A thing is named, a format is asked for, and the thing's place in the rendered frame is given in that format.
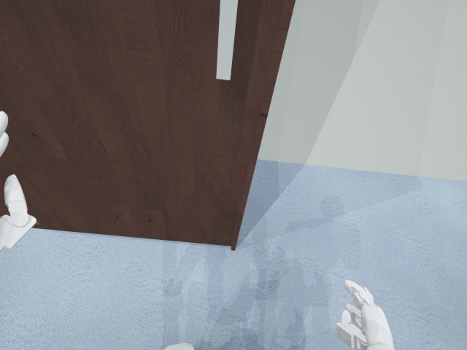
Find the wardrobe door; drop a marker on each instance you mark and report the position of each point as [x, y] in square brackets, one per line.
[3, 207]
[117, 124]

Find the handle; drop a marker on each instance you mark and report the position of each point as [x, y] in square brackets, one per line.
[227, 25]

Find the robot left hand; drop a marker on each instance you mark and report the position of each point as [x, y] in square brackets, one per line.
[15, 226]

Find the robot right hand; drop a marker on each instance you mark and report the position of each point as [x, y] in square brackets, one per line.
[371, 324]

